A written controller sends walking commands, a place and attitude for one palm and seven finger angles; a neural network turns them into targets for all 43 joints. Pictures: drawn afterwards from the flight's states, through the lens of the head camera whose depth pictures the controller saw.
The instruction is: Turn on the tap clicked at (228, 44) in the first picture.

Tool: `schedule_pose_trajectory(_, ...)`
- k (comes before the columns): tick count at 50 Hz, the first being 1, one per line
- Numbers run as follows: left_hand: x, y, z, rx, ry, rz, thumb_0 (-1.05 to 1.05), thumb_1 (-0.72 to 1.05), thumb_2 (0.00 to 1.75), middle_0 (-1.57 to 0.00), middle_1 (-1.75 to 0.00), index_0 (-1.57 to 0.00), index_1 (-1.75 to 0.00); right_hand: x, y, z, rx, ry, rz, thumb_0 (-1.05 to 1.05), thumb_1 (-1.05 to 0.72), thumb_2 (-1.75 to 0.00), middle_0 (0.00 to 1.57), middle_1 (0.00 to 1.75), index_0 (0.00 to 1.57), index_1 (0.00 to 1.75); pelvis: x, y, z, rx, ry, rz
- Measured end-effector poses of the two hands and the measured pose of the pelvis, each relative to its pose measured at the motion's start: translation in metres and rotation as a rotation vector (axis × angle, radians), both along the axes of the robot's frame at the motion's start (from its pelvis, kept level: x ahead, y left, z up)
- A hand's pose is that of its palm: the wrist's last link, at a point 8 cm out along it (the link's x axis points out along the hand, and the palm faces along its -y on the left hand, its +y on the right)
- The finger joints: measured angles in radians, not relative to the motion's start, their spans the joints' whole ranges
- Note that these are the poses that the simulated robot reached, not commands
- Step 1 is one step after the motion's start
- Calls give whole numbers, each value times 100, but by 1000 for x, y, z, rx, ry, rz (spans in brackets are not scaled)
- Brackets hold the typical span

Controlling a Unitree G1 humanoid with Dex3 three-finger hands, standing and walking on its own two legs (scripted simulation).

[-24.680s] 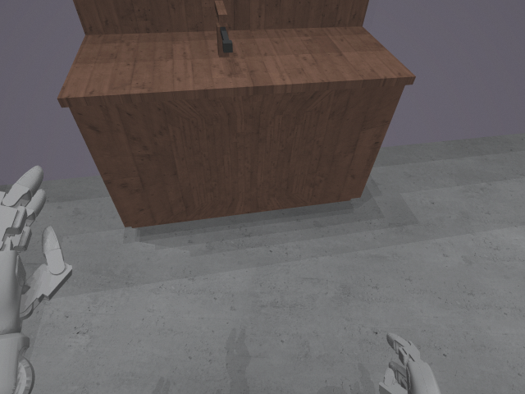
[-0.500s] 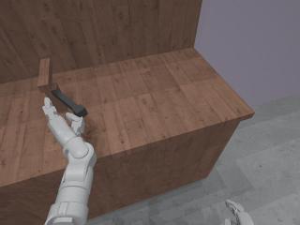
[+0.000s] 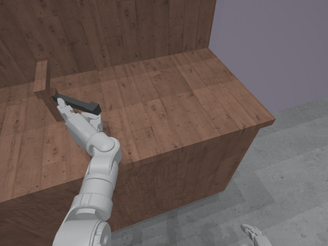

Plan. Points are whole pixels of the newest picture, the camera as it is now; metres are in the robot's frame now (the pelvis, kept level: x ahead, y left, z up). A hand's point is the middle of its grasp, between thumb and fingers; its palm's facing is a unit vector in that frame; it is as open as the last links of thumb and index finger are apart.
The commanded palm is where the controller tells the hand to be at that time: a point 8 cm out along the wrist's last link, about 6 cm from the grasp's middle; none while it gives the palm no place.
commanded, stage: push the lever round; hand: left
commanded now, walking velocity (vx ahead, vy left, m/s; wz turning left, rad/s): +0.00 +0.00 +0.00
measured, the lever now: (93, 109) +0.44 +0.21 +0.09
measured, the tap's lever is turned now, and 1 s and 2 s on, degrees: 48 74 76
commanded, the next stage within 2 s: lift the hand up off the lever in 0.90 s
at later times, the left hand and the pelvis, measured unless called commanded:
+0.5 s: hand (108, 111) +0.44 +0.17 +0.09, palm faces +0.83 -0.55 -0.12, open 7.7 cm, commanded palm +0.39 +0.18 +0.09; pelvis +0.00 -0.02 -0.01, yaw +0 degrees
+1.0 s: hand (111, 101) +0.47 +0.17 +0.09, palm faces +0.83 -0.54 -0.13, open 7.9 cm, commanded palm +0.42 +0.19 +0.09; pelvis +0.00 -0.02 -0.01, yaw +0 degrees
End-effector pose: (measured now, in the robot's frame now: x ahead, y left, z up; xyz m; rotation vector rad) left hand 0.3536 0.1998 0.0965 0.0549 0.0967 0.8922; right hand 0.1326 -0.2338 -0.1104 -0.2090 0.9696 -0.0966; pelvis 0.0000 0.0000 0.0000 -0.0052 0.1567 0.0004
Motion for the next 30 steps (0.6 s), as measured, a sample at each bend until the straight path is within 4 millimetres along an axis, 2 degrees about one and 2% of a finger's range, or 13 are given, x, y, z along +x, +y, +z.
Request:
schedule_pose_trajectory(15,15,-17,1,-4,29,61,1,94,92,-15,-15,-15,-15,-27,-17,-11,6,61,-17,1,-90,-90,20,30,20,30,-2,-11,-4,6,30,2)
schedule_pose_trajectory(30,34,-23,1,-1,51,108,1,92,92,-15,-15,-15,-15,-48,-31,-19,10,105,-32,1,-90,-90,20,30,20,30,-3,-21,-7,13,67,4)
